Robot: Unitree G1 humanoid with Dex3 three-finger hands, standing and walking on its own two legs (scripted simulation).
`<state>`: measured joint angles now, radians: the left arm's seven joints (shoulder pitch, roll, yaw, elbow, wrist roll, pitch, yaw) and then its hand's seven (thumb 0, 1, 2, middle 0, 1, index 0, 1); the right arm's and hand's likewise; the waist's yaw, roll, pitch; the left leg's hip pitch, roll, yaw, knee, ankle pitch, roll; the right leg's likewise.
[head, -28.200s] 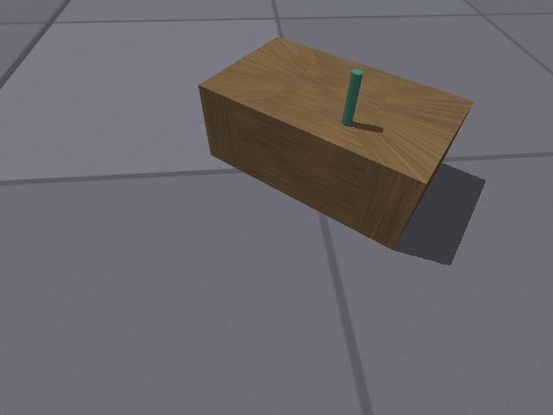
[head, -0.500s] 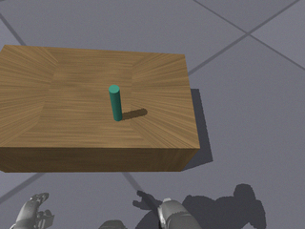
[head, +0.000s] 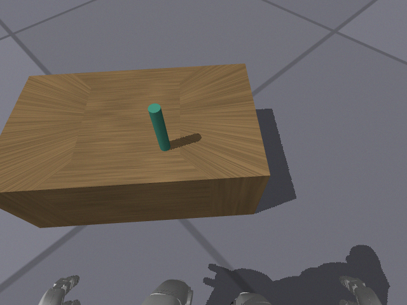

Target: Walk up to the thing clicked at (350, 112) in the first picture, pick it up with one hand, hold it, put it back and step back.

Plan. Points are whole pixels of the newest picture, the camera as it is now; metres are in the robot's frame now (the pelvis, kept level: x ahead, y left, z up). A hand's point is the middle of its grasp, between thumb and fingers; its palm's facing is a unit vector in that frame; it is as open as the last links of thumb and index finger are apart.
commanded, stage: step back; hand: left
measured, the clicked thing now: (160, 129) +0.66 +0.18 -0.24
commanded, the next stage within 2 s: none
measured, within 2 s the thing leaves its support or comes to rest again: neither
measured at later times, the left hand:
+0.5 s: hand out of the picture -0.06 +0.25 -0.16, palm faces -0.04 -0.91 -0.41, open 7.4 cm
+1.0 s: hand out of the picture -0.17 +0.24 -0.15, palm faces +0.07 -0.92 -0.39, open 7.4 cm
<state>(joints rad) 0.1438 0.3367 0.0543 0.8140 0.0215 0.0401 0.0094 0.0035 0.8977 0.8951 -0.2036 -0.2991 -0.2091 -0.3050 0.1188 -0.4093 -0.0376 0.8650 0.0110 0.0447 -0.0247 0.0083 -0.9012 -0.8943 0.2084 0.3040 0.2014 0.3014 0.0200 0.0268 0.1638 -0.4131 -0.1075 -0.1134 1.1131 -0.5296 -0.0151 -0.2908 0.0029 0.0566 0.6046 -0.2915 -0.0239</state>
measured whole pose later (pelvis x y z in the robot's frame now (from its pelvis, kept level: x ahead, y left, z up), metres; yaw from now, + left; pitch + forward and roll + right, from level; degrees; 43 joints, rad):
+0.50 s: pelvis -0.14 -0.03 -0.02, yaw -3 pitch -2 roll +0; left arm 0.21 0.40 0.09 0.84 0.02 0.05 -0.01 0.00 0.90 0.90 -0.20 -0.30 -0.21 -0.30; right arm 0.11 -0.40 -0.05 0.79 -0.03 0.03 0.00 0.01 -0.90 -0.89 0.21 0.30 0.20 0.30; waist 0.02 0.00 0.17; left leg -0.41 0.08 0.02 0.66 -0.22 -0.03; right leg -0.23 0.01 0.07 0.69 -0.42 0.01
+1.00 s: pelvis -0.29 -0.04 -0.01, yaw +4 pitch -3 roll +0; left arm 0.10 0.39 0.06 0.81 0.00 0.07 0.03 0.00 0.90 0.90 -0.20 -0.30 -0.21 -0.30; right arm 0.17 -0.36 -0.04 0.87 -0.04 0.04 0.01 0.01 -0.90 -0.89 0.21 0.30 0.20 0.30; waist -0.01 -0.03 0.18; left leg -0.28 -0.03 -0.02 0.64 -0.32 0.04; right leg -0.50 0.08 0.12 1.11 -0.54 -0.01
